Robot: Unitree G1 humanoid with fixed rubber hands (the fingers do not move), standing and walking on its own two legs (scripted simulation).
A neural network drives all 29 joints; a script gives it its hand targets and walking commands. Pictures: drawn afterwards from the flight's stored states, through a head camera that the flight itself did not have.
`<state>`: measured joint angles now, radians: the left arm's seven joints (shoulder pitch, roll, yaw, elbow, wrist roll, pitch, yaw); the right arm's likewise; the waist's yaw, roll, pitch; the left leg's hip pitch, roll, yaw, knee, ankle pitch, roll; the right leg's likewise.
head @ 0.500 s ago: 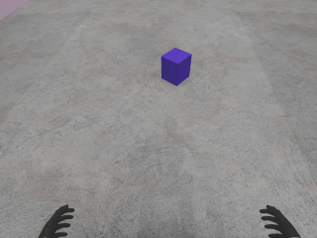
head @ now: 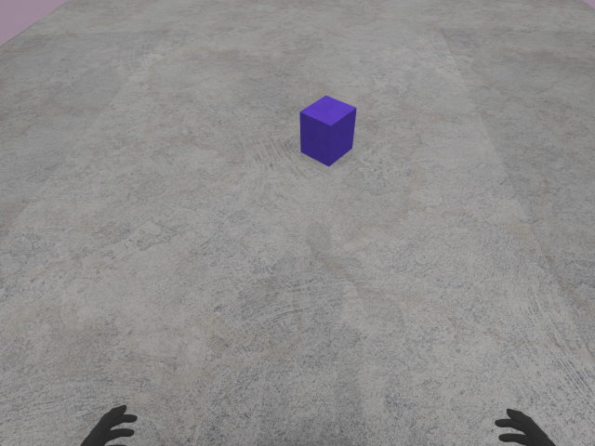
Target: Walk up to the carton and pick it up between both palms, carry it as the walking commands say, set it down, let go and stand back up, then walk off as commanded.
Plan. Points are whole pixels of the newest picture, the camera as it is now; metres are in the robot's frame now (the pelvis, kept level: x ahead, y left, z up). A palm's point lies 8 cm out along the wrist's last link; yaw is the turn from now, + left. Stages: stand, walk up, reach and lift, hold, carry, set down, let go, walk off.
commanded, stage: stand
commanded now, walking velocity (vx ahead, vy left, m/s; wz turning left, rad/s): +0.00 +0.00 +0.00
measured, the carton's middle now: (327, 131) +1.70 -0.15 -0.63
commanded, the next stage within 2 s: walk up in 0.82 s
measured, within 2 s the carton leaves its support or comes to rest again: neither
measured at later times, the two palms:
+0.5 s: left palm out of the picture +0.11 +0.31 -0.08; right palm out of the picture +0.10 -0.30 -0.09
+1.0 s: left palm out of the picture +0.11 +0.31 -0.08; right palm out of the picture +0.11 -0.31 -0.08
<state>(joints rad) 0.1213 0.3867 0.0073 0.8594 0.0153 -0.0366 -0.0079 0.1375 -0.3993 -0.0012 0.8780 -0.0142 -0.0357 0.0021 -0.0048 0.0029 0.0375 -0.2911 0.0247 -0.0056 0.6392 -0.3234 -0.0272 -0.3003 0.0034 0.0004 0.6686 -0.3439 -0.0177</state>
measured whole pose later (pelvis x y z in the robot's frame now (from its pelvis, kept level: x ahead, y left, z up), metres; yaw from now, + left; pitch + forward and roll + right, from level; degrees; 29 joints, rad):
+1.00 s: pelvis +0.01 +0.00 +0.02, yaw +0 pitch -2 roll +0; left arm 0.07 0.38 0.01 1.06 0.01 -0.02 0.00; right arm 0.08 -0.39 0.00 1.07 -0.01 -0.02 0.00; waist 0.00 0.00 0.04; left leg -0.13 0.03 0.00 0.36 -0.19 -0.03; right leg -0.14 0.00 0.00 0.38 -0.21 -0.01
